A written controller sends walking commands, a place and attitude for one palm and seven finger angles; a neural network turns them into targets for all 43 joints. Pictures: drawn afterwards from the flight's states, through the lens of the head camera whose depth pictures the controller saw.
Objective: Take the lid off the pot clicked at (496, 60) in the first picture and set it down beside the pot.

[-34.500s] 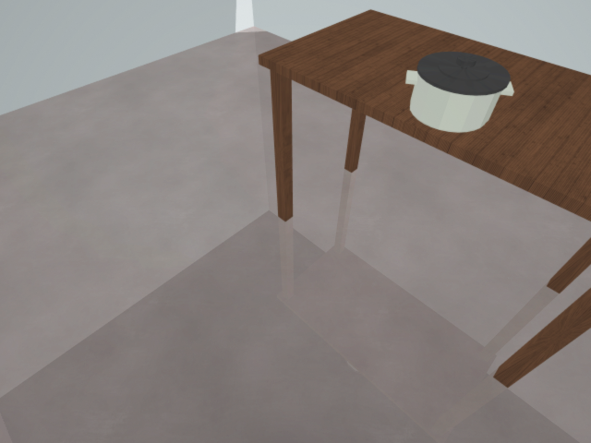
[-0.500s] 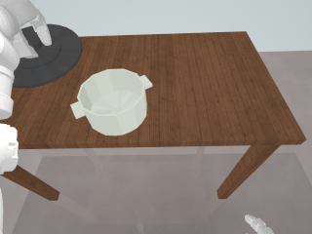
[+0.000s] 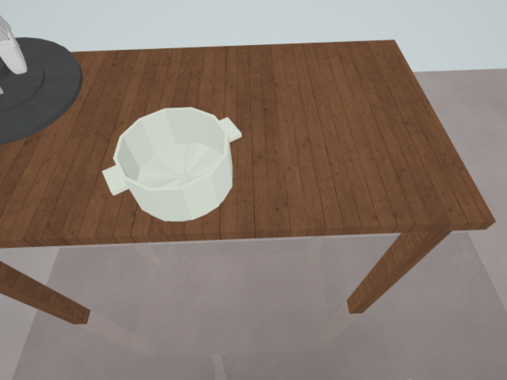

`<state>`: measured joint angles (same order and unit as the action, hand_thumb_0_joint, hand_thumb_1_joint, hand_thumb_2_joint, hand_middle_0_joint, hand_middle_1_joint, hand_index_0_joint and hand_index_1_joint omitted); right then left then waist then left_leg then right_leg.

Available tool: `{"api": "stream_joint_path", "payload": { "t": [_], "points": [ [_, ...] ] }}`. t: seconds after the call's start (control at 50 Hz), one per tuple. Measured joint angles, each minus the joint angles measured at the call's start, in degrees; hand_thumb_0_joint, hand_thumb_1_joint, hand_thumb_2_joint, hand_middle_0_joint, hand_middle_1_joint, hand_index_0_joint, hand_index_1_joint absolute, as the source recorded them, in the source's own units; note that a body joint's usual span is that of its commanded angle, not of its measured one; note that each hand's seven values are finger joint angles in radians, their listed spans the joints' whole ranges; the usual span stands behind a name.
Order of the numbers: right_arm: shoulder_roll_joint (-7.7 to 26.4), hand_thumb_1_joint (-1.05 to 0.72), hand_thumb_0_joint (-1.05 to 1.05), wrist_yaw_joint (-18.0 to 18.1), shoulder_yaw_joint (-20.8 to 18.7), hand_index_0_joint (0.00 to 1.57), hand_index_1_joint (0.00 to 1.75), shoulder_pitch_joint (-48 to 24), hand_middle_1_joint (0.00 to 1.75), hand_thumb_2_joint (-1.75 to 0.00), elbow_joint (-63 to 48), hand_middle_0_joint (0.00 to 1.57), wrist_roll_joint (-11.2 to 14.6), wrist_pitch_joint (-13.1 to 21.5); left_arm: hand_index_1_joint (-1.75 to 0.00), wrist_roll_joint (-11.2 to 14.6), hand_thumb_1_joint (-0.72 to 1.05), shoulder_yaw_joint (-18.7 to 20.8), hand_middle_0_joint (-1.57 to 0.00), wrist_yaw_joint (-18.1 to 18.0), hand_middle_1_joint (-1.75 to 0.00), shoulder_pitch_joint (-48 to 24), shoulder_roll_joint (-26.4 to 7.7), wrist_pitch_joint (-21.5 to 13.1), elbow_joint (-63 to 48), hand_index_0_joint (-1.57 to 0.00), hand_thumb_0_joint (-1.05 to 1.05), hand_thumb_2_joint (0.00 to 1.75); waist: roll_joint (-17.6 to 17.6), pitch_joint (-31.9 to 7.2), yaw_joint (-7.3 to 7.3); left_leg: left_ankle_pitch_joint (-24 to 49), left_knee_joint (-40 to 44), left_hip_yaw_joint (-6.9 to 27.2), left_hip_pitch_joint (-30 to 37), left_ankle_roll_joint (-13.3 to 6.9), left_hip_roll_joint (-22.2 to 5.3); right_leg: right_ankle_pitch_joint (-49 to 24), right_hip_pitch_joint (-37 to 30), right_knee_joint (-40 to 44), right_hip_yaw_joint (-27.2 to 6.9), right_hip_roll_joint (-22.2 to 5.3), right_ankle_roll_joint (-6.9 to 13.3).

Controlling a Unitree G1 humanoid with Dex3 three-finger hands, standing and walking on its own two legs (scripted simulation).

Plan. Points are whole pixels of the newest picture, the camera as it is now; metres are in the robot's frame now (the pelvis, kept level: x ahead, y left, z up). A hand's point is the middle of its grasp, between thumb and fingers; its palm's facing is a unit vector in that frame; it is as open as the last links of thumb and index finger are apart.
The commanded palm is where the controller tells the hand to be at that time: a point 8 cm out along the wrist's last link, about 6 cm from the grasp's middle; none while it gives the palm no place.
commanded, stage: move the lid sideways beside the pot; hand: left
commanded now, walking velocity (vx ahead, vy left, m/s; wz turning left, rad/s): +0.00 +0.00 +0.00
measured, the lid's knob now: out of the picture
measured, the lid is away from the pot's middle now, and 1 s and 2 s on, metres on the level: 0.21 0.22 0.24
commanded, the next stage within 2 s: lower the lid onto the table in 0.36 s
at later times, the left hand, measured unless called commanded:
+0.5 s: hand out of the picture +0.43 +0.35 +0.26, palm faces -0.24 -0.06 -0.97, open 6.8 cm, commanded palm +0.43 +0.35 +0.33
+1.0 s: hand out of the picture +0.44 +0.33 +0.23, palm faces -0.29 -0.13 -0.95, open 6.8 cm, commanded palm +0.44 +0.34 +0.30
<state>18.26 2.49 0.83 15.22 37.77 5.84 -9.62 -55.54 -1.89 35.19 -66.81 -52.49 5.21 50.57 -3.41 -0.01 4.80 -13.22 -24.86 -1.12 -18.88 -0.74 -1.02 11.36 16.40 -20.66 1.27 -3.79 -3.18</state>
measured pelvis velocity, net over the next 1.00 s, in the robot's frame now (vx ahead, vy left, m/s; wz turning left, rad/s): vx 0.00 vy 0.00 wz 0.00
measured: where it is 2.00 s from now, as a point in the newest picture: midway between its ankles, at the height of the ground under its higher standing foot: outside the picture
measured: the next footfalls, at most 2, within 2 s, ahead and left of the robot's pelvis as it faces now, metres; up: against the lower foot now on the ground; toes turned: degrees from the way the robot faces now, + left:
none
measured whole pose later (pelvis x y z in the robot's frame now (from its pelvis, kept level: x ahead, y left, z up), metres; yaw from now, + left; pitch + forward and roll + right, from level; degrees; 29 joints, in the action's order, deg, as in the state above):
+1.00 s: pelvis +0.00 +0.00 +0.00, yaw +0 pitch +7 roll -1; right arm 18.8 2.7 0.8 16.7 38.2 6.2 -8.6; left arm -55.5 0.0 33.8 -64.4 -53.0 4.4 54.8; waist -3.6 0.4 5.8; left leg -13.8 -26.4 -0.7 -19.6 -0.6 -1.5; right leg 11.6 16.6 -21.4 1.6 -3.3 -3.1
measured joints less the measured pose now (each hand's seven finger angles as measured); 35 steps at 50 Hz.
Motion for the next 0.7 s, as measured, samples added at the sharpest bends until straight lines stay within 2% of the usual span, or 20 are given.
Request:
{"api": "stream_joint_path", "payload": {
  "t": [0.1, 0.3, 0.48, 0.58, 0.66, 0.7],
  "points": [
    [0.1, -0.90, 0.01, -0.2, -0.3, 0.20, 0.30, 0.0, 0.30, -0.89, -0.2, 0.20, 0.0, -0.3, -1.00, 0.1, 0.29, 2.1, -0.67, -0.1, -0.95, 1.2, -1.7, -0.6, -1.2, -0.75, 0.06, 0.72, 0.1, -0.2, 0.17, -0.3, -0.3, 0.0, -0.2, -0.1, 0.0, 0.1, 0.0, 0.2, 0.0, 0.0, 0.0],
    [-0.1, -0.90, 0.01, -0.3, 0.1, 0.20, 0.30, -1.5, 0.30, -0.89, -1.0, 0.20, 0.4, -0.9, -1.00, 0.0, 0.29, 2.8, -0.67, 0.2, -0.95, 2.5, -3.1, -0.6, -2.0, -0.75, 0.06, 0.72, 0.0, 0.0, -0.68, -0.6, -1.1, 0.3, -1.0, -0.3, 0.1, 0.1, 0.2, 0.1, 0.3, -0.1, -0.1],
    [-0.6, -0.90, 0.00, 0.2, 0.5, 0.20, 0.30, -2.3, 0.30, -0.89, -0.4, 0.20, 0.5, -0.3, -1.00, 0.4, 0.29, -1.2, -0.67, 0.7, -0.95, 1.3, -1.6, -0.3, -3.0, -0.75, 0.06, 0.72, 0.1, 0.2, -1.90, -0.4, -1.2, 1.2, -0.9, -0.2, 0.2, -0.1, -0.5, 0.5, 1.2, -0.1, 0.3],
    [-0.6, -0.90, 0.00, -0.1, 0.8, 0.20, 0.30, -2.6, 0.30, -0.89, -0.2, 0.20, 0.7, 0.5, -1.00, 0.9, 0.29, -1.0, -0.67, 0.1, -0.95, -0.7, -0.7, 0.6, 1.2, -0.75, 0.07, 0.72, -0.2, -0.1, -1.20, -0.4, -1.4, 1.3, -0.8, -0.2, 0.3, 0.0, -0.5, 0.2, 1.2, -0.2, 0.0],
    [-0.4, -0.90, 0.00, -0.4, 0.7, 0.20, 0.30, -2.0, 0.30, -0.89, -0.4, 0.20, 0.7, 0.8, -1.00, 0.3, 0.30, -2.5, -0.67, 0.3, -0.95, -1.2, -0.1, 1.9, 2.8, -0.75, 0.07, 0.72, -0.4, 0.2, -0.82, -0.2, -1.2, 1.1, -0.7, -0.2, 0.2, 0.0, -0.3, 0.0, 1.1, -0.2, 0.1],
    [-0.4, -0.90, 0.00, -0.3, 0.7, 0.20, 0.30, -1.6, 0.30, -0.89, -0.4, 0.20, 0.6, 1.0, -1.00, 0.0, 0.30, -2.0, -0.67, 0.1, -0.95, -0.7, 0.2, 1.7, 2.6, -0.75, 0.07, 0.72, -0.4, 0.3, -0.67, -0.2, -1.2, 1.0, -0.7, -0.1, 0.2, 0.0, -0.2, -0.1, 1.0, -0.1, 0.1]
  ]
}}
